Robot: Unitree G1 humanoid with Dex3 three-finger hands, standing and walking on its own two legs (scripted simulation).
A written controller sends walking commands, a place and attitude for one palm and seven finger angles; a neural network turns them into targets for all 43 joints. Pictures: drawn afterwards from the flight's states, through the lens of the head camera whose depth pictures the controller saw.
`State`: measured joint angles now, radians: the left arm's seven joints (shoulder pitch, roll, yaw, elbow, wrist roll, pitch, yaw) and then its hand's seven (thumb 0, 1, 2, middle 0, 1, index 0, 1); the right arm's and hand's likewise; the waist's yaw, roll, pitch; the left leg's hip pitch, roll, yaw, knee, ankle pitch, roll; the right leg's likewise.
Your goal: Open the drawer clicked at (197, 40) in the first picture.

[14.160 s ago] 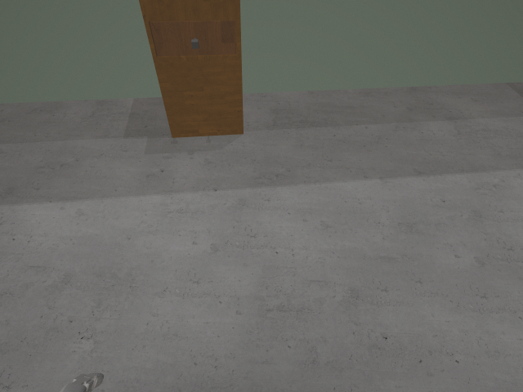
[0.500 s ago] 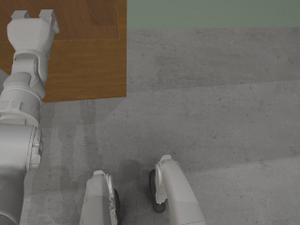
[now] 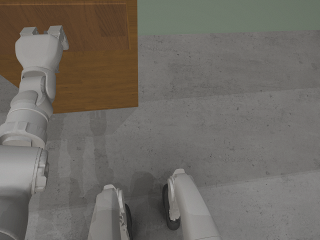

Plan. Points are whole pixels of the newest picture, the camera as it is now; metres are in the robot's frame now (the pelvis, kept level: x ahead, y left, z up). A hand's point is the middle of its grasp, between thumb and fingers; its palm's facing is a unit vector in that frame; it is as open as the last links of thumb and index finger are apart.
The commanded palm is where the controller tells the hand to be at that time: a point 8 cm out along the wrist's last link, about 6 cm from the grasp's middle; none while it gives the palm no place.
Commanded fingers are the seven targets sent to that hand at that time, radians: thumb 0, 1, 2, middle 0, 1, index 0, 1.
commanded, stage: pull the drawer open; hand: left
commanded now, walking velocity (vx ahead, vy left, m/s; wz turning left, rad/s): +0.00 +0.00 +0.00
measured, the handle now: (47, 44) +0.59 +0.21 -0.02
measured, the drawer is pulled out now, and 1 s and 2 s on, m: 0.00 0.08 0.14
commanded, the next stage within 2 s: none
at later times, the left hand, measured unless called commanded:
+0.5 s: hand (51, 77) +0.52 +0.20 -0.04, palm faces -0.04 -0.03 -1.00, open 6.1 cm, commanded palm +0.48 +0.20 +0.01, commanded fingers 0.00 0.90 0.90 -0.40 -1.35 -0.40 -1.35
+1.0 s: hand (51, 93) +0.48 +0.20 -0.04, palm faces -0.04 -0.03 -1.00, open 6.1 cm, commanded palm +0.44 +0.20 +0.01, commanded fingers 0.00 0.90 0.90 -0.40 -1.35 -0.40 -1.35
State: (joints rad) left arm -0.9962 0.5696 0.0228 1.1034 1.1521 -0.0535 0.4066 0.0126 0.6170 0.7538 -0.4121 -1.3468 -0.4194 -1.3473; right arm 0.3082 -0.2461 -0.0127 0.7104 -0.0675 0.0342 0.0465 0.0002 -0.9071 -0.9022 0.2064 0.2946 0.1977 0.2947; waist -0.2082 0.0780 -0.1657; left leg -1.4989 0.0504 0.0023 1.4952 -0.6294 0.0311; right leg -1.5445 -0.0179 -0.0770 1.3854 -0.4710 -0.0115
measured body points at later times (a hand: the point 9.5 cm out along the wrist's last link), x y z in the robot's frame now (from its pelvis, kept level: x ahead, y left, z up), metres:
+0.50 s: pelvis +0.02 +0.00 +0.02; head +0.21 +0.01 +0.43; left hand +0.51 +0.20 +0.02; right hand +0.07 -0.27 -0.12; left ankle +0.02 +0.10 -0.57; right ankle +0.07 -0.12 -0.57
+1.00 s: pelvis +0.02 +0.00 +0.03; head +0.19 +0.00 +0.44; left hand +0.47 +0.20 +0.02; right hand +0.07 -0.27 -0.12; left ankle +0.02 +0.10 -0.57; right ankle +0.07 -0.12 -0.57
